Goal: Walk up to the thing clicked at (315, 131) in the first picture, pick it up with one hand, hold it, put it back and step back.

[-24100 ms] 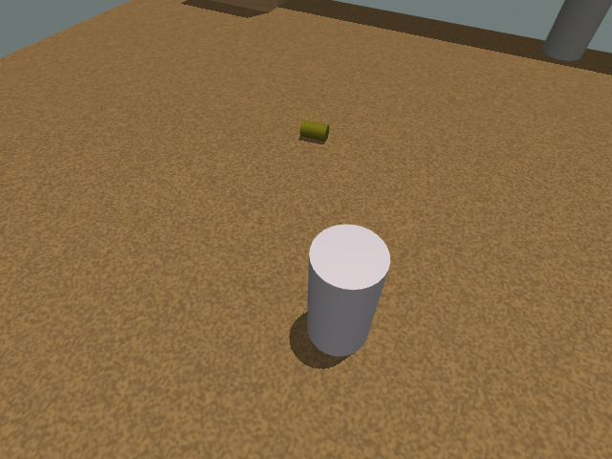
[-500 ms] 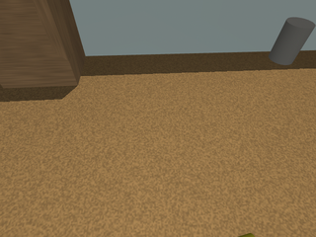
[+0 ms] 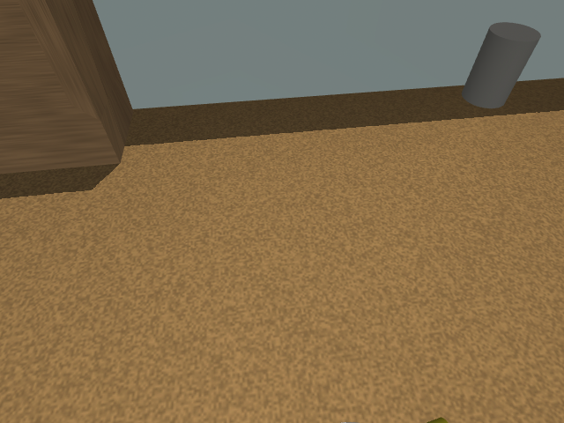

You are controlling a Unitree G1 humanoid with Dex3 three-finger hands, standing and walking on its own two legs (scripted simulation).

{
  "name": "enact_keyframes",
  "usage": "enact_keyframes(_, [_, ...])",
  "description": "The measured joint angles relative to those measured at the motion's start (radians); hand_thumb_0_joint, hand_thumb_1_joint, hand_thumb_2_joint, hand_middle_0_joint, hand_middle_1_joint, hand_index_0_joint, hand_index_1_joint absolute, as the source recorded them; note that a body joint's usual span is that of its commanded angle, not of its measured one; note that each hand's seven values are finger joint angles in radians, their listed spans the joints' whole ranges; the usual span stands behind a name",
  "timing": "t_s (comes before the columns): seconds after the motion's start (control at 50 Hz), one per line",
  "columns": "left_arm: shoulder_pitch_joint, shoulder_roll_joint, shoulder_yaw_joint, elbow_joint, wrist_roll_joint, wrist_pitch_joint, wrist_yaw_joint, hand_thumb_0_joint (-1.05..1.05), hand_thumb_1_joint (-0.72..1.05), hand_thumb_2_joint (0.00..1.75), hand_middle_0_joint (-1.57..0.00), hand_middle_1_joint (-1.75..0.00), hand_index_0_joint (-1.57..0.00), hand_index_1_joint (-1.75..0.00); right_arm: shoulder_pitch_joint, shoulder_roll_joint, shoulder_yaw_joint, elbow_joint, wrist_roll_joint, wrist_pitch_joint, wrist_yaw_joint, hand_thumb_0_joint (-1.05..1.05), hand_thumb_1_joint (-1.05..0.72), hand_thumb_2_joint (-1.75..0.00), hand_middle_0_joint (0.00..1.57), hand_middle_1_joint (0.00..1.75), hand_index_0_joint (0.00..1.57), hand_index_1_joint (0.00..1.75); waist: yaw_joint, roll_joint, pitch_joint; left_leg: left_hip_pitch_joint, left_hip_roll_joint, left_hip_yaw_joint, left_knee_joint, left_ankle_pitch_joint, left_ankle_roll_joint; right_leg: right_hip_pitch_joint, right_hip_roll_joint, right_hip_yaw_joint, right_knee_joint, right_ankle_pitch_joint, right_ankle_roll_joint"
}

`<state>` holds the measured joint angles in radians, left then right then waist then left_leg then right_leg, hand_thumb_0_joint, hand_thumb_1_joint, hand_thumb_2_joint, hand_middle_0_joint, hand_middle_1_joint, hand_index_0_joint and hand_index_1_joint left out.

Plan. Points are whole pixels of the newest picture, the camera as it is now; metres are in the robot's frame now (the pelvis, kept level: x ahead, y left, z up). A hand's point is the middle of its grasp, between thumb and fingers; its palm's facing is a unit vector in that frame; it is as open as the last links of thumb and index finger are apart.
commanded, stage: walk up
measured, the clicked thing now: out of the picture +0.20 -0.42 -0.73
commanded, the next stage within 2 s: none
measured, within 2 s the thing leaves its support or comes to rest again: neither
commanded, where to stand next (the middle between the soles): +0.78 +0.05 m, yaw +2 degrees
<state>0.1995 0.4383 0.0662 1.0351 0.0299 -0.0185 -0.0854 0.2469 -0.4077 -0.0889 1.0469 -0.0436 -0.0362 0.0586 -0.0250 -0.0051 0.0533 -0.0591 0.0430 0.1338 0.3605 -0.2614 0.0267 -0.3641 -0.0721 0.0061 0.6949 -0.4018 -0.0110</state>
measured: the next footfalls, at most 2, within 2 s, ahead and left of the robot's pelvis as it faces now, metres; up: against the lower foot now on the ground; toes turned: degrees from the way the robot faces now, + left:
right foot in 0.08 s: +0.15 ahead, -0.17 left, +0.00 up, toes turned -4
left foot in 0.52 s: +0.33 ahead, +0.14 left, +0.00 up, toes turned +8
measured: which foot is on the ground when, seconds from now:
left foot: down 0.00-0.10, up 0.12-0.50, down 0.52-0.98, up 1.00-1.00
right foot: up 0.00-0.06, down 0.08-0.56, up 0.58-0.94, down 0.96-1.00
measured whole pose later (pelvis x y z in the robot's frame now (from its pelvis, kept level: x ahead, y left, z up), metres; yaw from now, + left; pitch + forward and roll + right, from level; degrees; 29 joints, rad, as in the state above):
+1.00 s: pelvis +0.41 +0.00 -0.03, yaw +3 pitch -3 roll -1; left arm 0.22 0.40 0.07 0.87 0.01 -0.08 -0.06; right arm 0.35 -0.43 -0.06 0.85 -0.01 -0.04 0.04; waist -0.03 0.06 0.10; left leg -0.14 0.08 0.03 0.82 -0.51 0.03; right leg -0.40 -0.02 -0.06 0.65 -0.21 -0.02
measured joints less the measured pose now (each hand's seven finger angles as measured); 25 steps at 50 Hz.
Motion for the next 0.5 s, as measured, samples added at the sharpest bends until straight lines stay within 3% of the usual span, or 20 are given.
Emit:
enact_keyframes(0.06, [0.023, 0.012, 0.011, -0.012, -0.001, -0.009, -0.006, 0.00, 0.91, 0.90, -0.20, -0.30, -0.20, -0.30, 0.023, -0.027, -0.011, -0.007, -0.003, 0.016, 0.007, 0.00, -0.90, -0.90, 0.20, 0.30, 0.21, 0.30, -0.001, 0.012, 0.000, 0.012, 0.023, 0.003, 0.078, -0.074, -0.019, 0.017, -0.016, -0.018, -0.093, 0.112, 0.005])
enact_keyframes(0.1, [0.042, 0.019, 0.022, -0.021, -0.001, -0.027, 0.001, 0.00, 0.91, 0.90, -0.20, -0.30, -0.20, -0.30, 0.034, -0.042, -0.013, -0.011, -0.004, 0.029, 0.006, 0.01, -0.90, -0.90, 0.20, 0.30, 0.21, 0.30, 0.004, 0.031, -0.007, -0.022, 0.052, -0.021, 0.222, -0.190, -0.003, 0.039, 0.002, -0.035, -0.103, 0.202, 0.015])
enact_keyframes(0.12, [0.049, 0.013, 0.029, -0.029, 0.000, -0.037, 0.009, 0.00, 0.91, 0.90, -0.20, -0.30, -0.20, -0.30, 0.034, -0.049, -0.013, -0.010, -0.005, 0.037, 0.001, 0.01, -0.90, -0.90, 0.20, 0.30, 0.20, 0.30, 0.009, 0.055, -0.008, -0.066, 0.059, -0.070, 0.344, -0.259, 0.009, 0.034, 0.021, -0.054, -0.061, 0.180, 0.017])
enact_keyframes(0.16, [0.064, -0.006, 0.028, -0.043, 0.003, -0.046, 0.024, 0.00, 0.91, 0.90, -0.20, -0.30, -0.20, -0.30, 0.030, -0.050, -0.012, -0.011, 0.004, 0.054, -0.003, 0.01, -0.91, -0.90, 0.20, 0.30, 0.20, 0.30, 0.031, 0.077, -0.013, -0.167, 0.007, -0.162, 0.578, -0.273, 0.006, 0.050, 0.038, -0.075, -0.032, 0.129, 0.012])
enact_keyframes(0.22, [0.097, -0.037, 0.010, -0.049, -0.006, -0.044, 0.031, 0.00, 0.91, 0.90, -0.20, -0.30, -0.20, -0.30, 0.004, -0.045, -0.002, -0.025, 0.022, 0.045, 0.005, 0.01, -0.91, -0.90, 0.20, 0.30, 0.20, 0.30, 0.056, 0.092, -0.014, -0.291, -0.037, -0.183, 0.724, -0.189, -0.001, 0.122, 0.055, -0.080, -0.115, 0.132, -0.003])
enact_keyframes(0.32, [0.131, -0.056, -0.005, -0.053, -0.014, -0.051, 0.037, 0.00, 0.91, 0.90, -0.21, -0.30, -0.20, -0.30, -0.012, -0.026, 0.008, -0.080, 0.033, 0.020, 0.024, 0.01, -0.91, -0.90, 0.20, 0.30, 0.20, 0.30, 0.066, 0.084, -0.007, -0.418, -0.020, -0.206, 0.646, -0.043, -0.024, 0.233, 0.072, -0.097, -0.260, 0.156, -0.008])
enact_keyframes(0.4, [0.136, -0.048, 0.000, -0.073, -0.012, -0.061, 0.041, 0.00, 0.90, 0.90, -0.21, -0.31, -0.20, -0.30, -0.009, -0.015, 0.011, -0.104, 0.020, 0.022, 0.040, 0.00, -0.91, -0.90, 0.20, 0.30, 0.20, 0.30, 0.068, 0.055, 0.002, -0.446, 0.024, -0.206, 0.496, -0.004, -0.042, 0.285, 0.071, -0.112, -0.294, 0.123, -0.005])
enact_keyframes(0.5, [0.122, -0.023, 0.004, -0.105, -0.012, -0.066, 0.037, 0.00, 0.90, 0.90, -0.21, -0.31, -0.20, -0.30, -0.006, -0.020, 0.007, -0.115, 0.011, 0.020, 0.046, 0.00, -0.91, -0.90, 0.20, 0.30, 0.20, 0.30, 0.058, 0.027, 0.018, -0.384, 0.068, -0.150, 0.275, 0.029, -0.027, 0.330, 0.048, -0.141, -0.243, 0.020, 0.037])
